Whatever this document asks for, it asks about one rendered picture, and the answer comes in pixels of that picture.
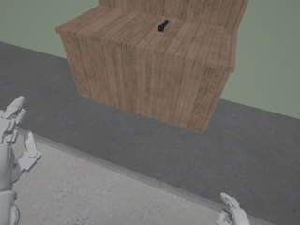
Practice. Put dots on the robot left hand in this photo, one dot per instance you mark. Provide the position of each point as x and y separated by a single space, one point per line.
10 121

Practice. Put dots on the left robot forearm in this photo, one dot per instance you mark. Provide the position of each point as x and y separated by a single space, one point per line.
9 212

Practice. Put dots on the tap lever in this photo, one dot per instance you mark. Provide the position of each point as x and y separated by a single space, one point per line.
161 26

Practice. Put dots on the counter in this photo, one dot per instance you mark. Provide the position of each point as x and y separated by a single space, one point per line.
118 57

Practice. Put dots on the robot right hand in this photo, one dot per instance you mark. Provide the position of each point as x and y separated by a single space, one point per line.
238 215

